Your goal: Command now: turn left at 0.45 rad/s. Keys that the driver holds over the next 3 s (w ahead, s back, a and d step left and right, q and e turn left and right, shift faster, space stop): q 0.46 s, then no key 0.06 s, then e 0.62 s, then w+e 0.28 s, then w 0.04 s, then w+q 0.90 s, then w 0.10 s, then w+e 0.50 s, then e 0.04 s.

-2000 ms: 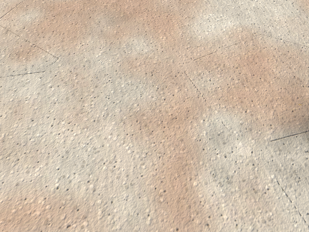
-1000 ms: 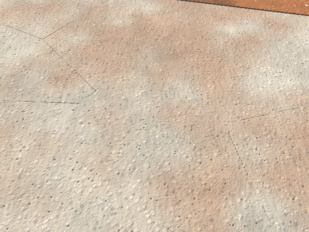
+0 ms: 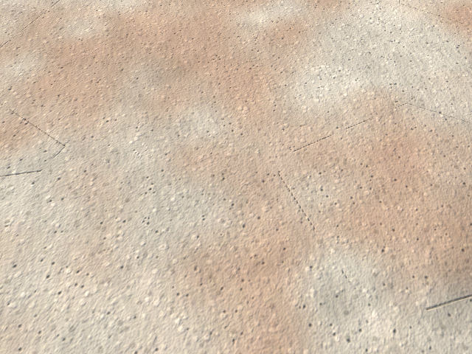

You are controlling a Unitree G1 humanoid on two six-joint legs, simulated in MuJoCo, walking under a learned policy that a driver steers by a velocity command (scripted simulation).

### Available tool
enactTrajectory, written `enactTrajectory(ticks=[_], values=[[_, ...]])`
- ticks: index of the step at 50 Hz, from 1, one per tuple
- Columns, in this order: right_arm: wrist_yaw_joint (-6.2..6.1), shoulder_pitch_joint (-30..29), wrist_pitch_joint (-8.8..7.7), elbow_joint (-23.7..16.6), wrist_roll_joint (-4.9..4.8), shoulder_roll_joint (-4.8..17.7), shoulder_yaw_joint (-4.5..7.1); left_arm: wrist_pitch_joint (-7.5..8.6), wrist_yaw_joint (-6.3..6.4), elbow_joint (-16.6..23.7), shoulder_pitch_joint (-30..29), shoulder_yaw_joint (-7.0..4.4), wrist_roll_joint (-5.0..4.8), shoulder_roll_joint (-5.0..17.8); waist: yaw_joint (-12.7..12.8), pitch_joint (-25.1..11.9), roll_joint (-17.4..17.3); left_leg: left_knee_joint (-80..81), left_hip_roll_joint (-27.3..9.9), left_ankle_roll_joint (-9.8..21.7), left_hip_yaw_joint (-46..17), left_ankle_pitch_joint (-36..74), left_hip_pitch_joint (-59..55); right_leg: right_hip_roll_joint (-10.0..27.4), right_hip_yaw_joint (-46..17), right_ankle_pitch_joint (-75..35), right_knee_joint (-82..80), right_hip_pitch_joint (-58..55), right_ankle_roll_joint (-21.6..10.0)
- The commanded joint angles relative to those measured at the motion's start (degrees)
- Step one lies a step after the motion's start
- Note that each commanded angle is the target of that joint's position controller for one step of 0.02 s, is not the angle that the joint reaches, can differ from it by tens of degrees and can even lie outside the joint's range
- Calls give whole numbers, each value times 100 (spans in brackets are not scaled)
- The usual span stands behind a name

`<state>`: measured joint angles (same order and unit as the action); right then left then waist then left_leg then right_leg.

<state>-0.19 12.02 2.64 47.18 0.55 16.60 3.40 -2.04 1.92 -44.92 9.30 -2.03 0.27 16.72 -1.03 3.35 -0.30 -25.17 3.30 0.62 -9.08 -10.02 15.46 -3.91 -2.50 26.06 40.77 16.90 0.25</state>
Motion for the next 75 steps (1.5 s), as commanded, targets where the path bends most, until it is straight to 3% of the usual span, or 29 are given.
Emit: enactTrajectory(ticks=[1,3,4,5,6,8,11,16,23,25,26,27,28,29,30,31,33,36,45,50,52,53,54,55,57,59,62,71,75], values=[[28,-224,41,-327,3,964,310,94,36,294,368,-67,-26,305,138,-647,-919,474,-1062,885,-1444,1261,-446,-106,134,-314,-806,-201,9],[39,-469,62,-431,-53,872,306,143,102,176,827,-117,36,443,386,-651,-677,126,-675,424,-1326,305,287,62,2,-1037,-2229,-1189,-107],[43,-263,33,-502,-58,545,231,157,150,219,881,-221,137,966,269,-606,413,-794,-133,113,-759,-896,1011,1306,-1278,-338,-2958,-1572,-358],[-9,-150,6,-563,-21,406,207,111,122,430,334,-340,162,1543,147,-392,1505,-1907,655,-69,340,-2140,1653,2504,-2596,-408,-3244,-1013,-1004],[-21,-258,9,-525,124,822,283,110,80,433,362,-278,233,1246,164,-257,944,-2961,123,-47,202,-2193,1452,2682,-2493,-1064,-3061,-494,-1367],[59,54,62,-267,76,801,338,151,55,545,-137,-98,162,622,-177,-57,443,-3726,48,-33,258,-1581,1285,1934,-1283,-2004,-2782,-348,-1156],[206,82,125,-235,70,685,282,200,91,517,97,-102,129,633,-22,-226,758,-3806,-4,-226,557,-1312,1550,1579,-462,-3387,-2424,-1103,-1053],[288,-493,177,-534,23,543,179,181,63,317,738,-198,122,805,377,-342,840,-2920,-164,-340,784,-1508,1626,1957,-295,-4113,-2150,-1933,-1281],[299,-534,158,-778,-67,443,102,149,-79,278,533,-302,129,1002,319,-452,1058,-1399,-152,-31,1342,-1552,354,2071,227,-4418,-1658,-1381,-1113],[245,-247,82,-720,1,373,80,112,-91,228,434,-307,49,1006,65,-523,837,-122,-50,126,1352,-677,-415,1926,437,-3913,-1124,-977,-836],[177,-51,-1,-670,93,556,111,101,-98,177,570,-289,47,918,-51,-634,323,675,-266,230,848,50,-1102,1735,660,-3129,-527,-449,-512],[105,70,-100,-732,173,1075,175,62,-141,344,806,-137,130,360,100,-856,-1233,986,-1940,543,-1132,1541,-2050,1151,1078,-199,831,833,-115],[73,226,-130,-714,13,1276,211,-55,-60,456,480,-79,102,284,-169,-823,-1265,798,-2760,1496,-1596,2856,-1229,526,613,1101,1368,974,-6],[50,179,-164,-613,-26,749,44,-126,-72,308,515,-113,77,426,-36,-668,-472,599,-2451,1609,-867,3533,-1249,736,216,886,1605,785,15],[-10,-212,-174,-619,-6,448,-75,-137,-102,239,495,-58,-2,283,53,-488,-792,806,-2185,1493,-542,2745,-826,736,107,586,1411,597,33],[-46,-608,-167,-613,66,190,-181,-126,-130,74,539,-89,-15,403,219,-232,-646,993,-1758,1157,-142,2186,-683,785,1,169,1078,443,62],[-146,-634,-207,-499,100,239,-229,-126,-196,-207,828,-144,66,531,241,-296,-782,829,-1470,935,393,3019,-899,503,-16,-169,977,204,88],[-188,-407,-195,-364,22,581,-129,-128,-231,-280,854,-183,26,512,171,-369,-564,672,-1622,979,568,3020,-1218,361,1,-147,1171,407,121],[-200,-285,-157,-259,99,579,11,-182,-285,-33,442,-184,57,252,21,-243,-635,651,-1986,1327,592,1660,-1061,513,412,135,727,595,62],[-145,-419,-144,-274,98,765,112,-123,-342,94,605,-191,1,221,194,-512,-681,109,-2083,1082,832,1854,-849,422,676,-199,-373,-165,-205],[-123,-297,-99,-219,90,741,141,6,-314,67,841,-232,61,406,390,-509,-31,-866,-1717,441,1334,569,-146,509,147,-1370,-1949,-1019,-399],[-76,-85,-60,-366,143,352,62,93,-253,169,892,-369,143,1101,223,-526,1555,-2441,-951,-22,1921,-1691,1103,2028,-1968,-2706,-2534,-1628,-753],[-159,-729,30,-667,101,333,15,88,-251,109,1189,-504,90,1530,544,-283,1721,-3272,-149,-115,1254,-2805,1707,2672,-2812,-4113,-2490,-1088,-1664],[-173,-680,74,-599,90,476,37,70,-238,107,1142,-459,47,1258,412,-228,828,-3773,-390,-131,836,-2465,1764,2404,-2325,-3948,-2415,-1136,-1760],[-121,-449,8,-418,13,553,74,11,-185,279,360,-344,9,845,67,-48,470,-3692,-515,-137,689,-1499,1758,1656,-1563,-3306,-2414,-1041,-1358],[-10,-248,-28,-334,200,668,116,27,-177,293,446,-312,-24,708,125,-423,626,-3754,-505,-208,752,-1028,1763,1327,-1527,-1947,-2656,-1405,-1295],[102,-473,-49,-411,194,614,121,114,-227,177,804,-333,-5,755,268,-192,576,-3411,-531,-285,729,-700,2193,1299,-1963,-90,-3114,-1588,-1327],[111,-1059,-333,-599,161,517,68,361,-212,-14,1377,-403,69,934,524,0,623,-1884,-470,-414,669,-405,2311,1262,-2432,-210,-3092,-1497,-1555],[165,-1161,-445,-668,150,417,-12,467,-219,-102,1482,-360,90,810,582,-10,659,-1257,-477,-260,838,-266,1781,1286,-2265,-515,-2978,-1227,-1488]])
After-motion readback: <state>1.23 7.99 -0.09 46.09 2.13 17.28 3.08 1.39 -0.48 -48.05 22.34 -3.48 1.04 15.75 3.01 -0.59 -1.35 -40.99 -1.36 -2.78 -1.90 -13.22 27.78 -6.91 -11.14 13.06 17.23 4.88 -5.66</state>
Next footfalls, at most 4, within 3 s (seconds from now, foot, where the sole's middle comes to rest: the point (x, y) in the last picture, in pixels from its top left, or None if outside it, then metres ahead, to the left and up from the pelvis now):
0.08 right None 0.03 -0.11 -0.78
0.52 left None -0.01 0.09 -0.78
1.04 right None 0.00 -0.10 -0.78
1.64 left None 0.20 0.08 -0.78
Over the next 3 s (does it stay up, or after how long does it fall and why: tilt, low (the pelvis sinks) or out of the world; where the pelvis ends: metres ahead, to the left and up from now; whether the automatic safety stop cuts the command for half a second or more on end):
stays up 0.77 0.13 0.00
